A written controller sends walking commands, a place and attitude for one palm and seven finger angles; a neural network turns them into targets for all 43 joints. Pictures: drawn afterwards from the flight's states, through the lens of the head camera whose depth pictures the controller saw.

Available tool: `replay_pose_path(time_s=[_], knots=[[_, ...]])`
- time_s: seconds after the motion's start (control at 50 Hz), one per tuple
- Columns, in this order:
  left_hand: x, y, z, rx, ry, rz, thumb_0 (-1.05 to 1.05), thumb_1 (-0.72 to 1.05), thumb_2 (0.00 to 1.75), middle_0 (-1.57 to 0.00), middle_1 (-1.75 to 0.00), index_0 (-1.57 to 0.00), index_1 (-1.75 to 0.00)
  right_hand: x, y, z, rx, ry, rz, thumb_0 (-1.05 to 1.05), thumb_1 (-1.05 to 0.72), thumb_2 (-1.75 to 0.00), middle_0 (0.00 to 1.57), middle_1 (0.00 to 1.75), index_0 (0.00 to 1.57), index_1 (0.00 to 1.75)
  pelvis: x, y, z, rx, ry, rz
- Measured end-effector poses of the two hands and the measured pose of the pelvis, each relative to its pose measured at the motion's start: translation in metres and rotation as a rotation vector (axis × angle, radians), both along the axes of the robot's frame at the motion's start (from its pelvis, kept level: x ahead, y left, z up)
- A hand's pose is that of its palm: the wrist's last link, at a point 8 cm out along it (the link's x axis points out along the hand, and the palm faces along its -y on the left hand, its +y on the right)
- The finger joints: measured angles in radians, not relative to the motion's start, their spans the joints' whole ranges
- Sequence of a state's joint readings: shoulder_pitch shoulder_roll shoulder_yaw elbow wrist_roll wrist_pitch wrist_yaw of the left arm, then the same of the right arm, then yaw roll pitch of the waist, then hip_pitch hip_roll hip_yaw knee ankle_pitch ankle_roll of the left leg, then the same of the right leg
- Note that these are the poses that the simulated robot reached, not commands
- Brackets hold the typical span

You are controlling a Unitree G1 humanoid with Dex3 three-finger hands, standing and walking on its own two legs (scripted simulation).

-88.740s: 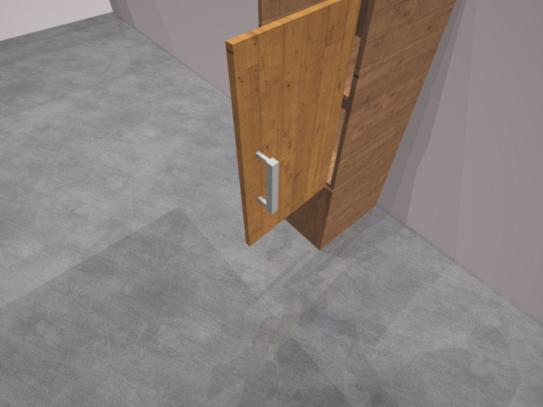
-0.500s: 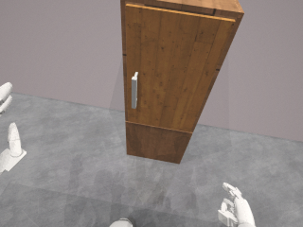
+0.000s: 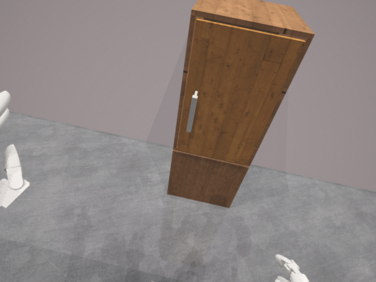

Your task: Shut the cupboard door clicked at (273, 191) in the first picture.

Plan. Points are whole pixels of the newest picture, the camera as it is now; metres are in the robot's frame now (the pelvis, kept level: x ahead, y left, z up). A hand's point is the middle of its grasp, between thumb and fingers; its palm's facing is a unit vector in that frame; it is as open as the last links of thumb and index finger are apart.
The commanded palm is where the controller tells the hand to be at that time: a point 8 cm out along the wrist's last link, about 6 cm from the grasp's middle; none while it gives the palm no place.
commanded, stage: stop stepping back and stand still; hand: left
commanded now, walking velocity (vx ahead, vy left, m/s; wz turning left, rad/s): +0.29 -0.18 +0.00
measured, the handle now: (192, 111) +0.77 +0.06 -0.06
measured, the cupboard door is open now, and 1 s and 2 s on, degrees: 0 0 0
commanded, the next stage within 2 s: let the arm hang, fingers relaxed in 0.70 s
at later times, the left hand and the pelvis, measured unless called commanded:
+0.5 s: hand out of the picture +0.09 +0.36 +0.20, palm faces +0.51 -0.78 -0.36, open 7.4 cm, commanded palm +0.01 +0.38 +0.20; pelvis -0.13 +0.09 +0.01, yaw +0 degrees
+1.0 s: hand out of the picture +0.02 +0.30 -0.10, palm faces +0.08 -0.95 -0.31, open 7.4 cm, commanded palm none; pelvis -0.14 +0.09 -0.01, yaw +3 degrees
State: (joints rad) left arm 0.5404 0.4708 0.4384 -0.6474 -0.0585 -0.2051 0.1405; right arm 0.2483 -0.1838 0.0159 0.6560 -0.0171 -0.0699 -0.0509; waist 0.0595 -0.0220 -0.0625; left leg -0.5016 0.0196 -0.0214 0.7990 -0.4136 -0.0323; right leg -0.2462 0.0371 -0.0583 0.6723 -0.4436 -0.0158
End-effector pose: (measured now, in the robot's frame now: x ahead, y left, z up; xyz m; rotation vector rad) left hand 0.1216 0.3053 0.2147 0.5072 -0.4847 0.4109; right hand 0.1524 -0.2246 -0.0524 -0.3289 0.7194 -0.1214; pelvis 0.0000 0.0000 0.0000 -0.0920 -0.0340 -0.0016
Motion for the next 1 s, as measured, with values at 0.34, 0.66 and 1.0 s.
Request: replay_pose_path(time_s=[0.34,0.66,1.0], knots=[[-0.075,0.034,0.021,0.074,0.065,-0.062,0.02,0.88,0.89,-0.21,-0.31,-0.22,-0.30,-0.135,0.038,-0.001,0.052,0.080,-0.089,0.02,-0.90,-0.89,0.21,0.30,0.20,0.30,-0.106,0.045,0.018,0.081,0.019,-0.027],[-0.098,0.073,-0.004,0.006,0.205,0.003,0.02,0.89,0.90,-0.20,-0.30,-0.21,-0.30,-0.179,0.084,-0.006,0.110,0.062,-0.126,0.02,-0.90,-0.89,0.20,0.30,0.20,0.30,-0.134,0.082,0.021,0.050,-0.003,-0.015],[-0.118,0.045,-0.282,-0.457,1.252,0.092,0.01,0.91,0.90,-0.19,-0.30,-0.19,-0.30,-0.165,0.071,-0.070,0.111,0.229,-0.020,0.01,-0.91,-0.89,0.20,0.30,0.20,0.30,-0.135,0.091,-0.009,0.112,0.010,0.053]])
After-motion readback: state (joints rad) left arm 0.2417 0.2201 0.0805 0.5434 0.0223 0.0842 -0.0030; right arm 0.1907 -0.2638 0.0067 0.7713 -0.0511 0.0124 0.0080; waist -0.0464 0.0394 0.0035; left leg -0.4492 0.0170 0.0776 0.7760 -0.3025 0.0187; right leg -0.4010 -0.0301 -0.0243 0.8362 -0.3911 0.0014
